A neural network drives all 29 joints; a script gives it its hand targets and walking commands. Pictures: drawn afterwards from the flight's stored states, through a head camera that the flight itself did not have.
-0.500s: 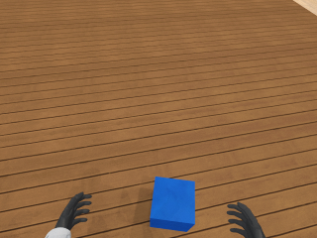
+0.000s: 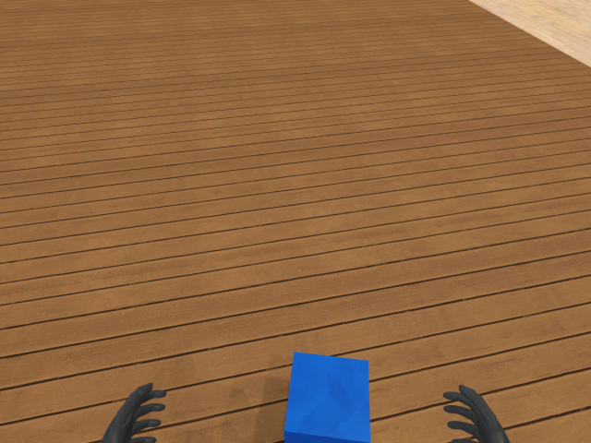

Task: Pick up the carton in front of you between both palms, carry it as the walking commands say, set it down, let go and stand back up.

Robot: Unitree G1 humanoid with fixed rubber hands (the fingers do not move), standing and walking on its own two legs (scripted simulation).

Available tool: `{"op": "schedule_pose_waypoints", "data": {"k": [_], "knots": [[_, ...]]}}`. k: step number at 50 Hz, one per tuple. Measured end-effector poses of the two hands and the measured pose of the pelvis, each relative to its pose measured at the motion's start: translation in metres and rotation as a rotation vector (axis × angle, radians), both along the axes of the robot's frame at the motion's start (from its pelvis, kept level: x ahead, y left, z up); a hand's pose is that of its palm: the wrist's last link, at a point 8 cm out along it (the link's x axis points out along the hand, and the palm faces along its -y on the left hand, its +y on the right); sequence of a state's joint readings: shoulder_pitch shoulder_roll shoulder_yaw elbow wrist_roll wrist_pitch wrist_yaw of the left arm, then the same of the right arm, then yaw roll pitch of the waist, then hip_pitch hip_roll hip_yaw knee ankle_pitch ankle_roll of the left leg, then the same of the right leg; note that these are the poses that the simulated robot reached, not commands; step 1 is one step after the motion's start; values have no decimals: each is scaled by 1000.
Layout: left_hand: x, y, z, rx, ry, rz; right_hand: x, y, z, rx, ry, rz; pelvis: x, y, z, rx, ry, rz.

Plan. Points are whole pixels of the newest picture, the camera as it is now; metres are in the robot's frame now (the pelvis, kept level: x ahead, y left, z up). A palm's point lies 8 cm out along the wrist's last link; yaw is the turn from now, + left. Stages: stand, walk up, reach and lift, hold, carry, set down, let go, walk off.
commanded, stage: stand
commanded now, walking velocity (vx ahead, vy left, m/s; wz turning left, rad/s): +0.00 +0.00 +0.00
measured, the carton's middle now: (325, 408) +0.37 -0.09 -0.64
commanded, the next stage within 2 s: none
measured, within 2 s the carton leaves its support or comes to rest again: neither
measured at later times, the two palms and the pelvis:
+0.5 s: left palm out of the picture +0.09 +0.26 -0.09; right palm out of the picture +0.10 -0.30 -0.11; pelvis -0.01 -0.02 +0.00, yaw +2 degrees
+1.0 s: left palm out of the picture +0.07 +0.27 -0.09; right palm out of the picture +0.07 -0.31 -0.11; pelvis -0.02 -0.02 +0.00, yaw +2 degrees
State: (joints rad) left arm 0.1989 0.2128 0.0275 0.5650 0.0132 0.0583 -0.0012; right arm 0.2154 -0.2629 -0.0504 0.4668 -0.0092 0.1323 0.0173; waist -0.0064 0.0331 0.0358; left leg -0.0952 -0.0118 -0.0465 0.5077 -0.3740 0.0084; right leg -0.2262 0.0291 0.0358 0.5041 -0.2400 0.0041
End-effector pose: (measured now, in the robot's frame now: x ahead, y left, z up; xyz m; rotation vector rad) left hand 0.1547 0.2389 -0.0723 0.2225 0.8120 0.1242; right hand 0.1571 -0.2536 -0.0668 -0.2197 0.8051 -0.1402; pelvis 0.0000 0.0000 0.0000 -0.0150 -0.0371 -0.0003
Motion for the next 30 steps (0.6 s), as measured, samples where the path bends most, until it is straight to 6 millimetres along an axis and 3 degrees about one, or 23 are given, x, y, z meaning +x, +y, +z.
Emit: {"op": "schedule_pose_waypoints", "data": {"k": [10,30], "knots": [[-36,33,-3,127,84,90,-25,-28,-27,-32,59,-8,0,-10,-2,9,12,15],[-65,17,-19,102,169,118,-61,-48,-39,-70,179,-15,-8,-24,0,15,-4,30]]}}
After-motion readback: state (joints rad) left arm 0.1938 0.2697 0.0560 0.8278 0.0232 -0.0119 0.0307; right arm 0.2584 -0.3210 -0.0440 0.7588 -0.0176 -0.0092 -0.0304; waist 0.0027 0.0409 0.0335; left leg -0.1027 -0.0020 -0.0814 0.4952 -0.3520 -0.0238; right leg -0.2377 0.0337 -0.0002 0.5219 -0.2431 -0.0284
